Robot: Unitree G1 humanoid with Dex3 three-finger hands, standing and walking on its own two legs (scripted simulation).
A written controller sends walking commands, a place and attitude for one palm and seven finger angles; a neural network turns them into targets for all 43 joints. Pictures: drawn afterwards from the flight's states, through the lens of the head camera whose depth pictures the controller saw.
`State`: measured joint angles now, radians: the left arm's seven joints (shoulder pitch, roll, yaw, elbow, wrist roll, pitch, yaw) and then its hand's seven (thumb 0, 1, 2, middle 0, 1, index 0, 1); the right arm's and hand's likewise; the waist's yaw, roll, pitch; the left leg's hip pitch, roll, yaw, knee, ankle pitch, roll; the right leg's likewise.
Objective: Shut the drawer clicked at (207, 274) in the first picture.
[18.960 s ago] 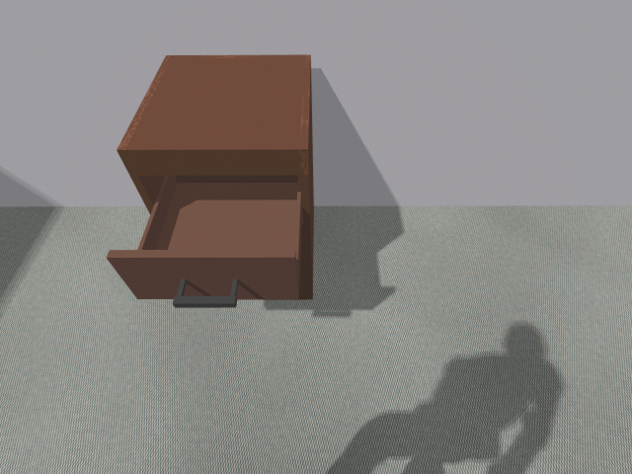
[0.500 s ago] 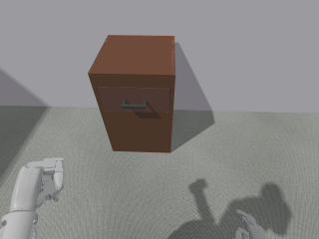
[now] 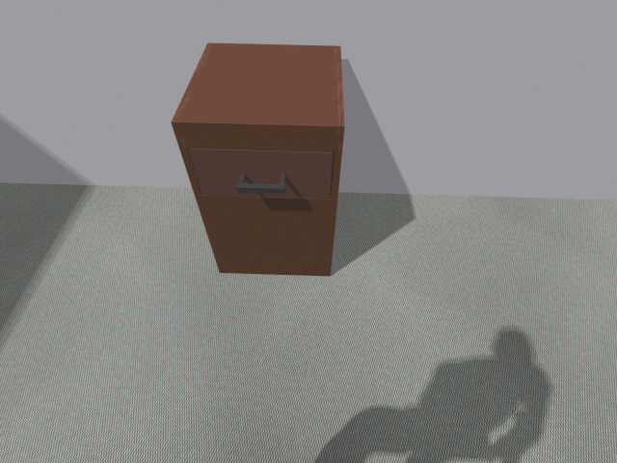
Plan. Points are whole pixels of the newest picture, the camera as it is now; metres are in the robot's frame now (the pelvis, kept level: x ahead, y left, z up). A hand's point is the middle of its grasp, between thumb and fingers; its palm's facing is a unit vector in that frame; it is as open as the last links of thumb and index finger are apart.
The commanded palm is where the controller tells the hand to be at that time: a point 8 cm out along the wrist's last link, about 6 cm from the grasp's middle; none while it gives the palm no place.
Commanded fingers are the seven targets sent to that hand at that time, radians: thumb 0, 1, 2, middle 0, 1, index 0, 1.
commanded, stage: let the arm hang, fingers relaxed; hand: left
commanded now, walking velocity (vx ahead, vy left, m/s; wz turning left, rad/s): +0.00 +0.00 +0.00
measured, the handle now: (262, 183) +0.83 +0.18 -0.25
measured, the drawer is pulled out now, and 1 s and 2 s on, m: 0.00 0.00 0.00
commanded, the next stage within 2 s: look to check the result in 0.52 s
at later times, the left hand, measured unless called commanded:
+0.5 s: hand out of the picture -0.01 +0.13 -0.17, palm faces +0.03 -0.99 -0.17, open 7.3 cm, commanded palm none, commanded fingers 0.00 0.90 0.90 -0.20 -0.30 -0.20 -0.30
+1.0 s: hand out of the picture -0.01 +0.11 -0.17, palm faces +0.04 -0.99 -0.16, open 7.4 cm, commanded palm none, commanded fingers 0.00 0.90 0.90 -0.20 -0.30 -0.20 -0.30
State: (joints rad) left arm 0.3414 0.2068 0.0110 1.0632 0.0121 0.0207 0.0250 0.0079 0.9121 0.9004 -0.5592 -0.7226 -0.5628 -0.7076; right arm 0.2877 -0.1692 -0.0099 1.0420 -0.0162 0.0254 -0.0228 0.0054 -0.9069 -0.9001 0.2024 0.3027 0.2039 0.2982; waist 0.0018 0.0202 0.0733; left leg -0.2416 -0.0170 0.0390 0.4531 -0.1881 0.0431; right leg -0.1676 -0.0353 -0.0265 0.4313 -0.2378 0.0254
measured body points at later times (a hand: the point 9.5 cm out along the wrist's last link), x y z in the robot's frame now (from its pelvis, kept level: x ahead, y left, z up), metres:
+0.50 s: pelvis +0.00 -0.02 +0.00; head +0.01 -0.03 +0.45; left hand -0.01 +0.18 -0.16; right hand -0.03 -0.22 -0.17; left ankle +0.04 +0.09 -0.74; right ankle +0.00 -0.14 -0.74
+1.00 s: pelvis +0.01 -0.04 +0.00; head +0.02 -0.04 +0.45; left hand -0.01 +0.17 -0.16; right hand -0.02 -0.23 -0.17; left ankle +0.04 +0.09 -0.74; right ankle +0.00 -0.14 -0.74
